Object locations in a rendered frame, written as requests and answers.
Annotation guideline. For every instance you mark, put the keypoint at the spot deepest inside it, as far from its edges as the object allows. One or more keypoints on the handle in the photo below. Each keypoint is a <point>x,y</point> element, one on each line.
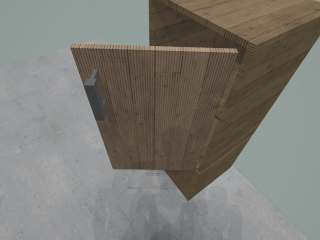
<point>93,94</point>

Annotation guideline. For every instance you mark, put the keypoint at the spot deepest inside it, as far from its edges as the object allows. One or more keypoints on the cupboard door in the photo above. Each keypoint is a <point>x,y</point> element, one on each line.
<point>160,100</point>

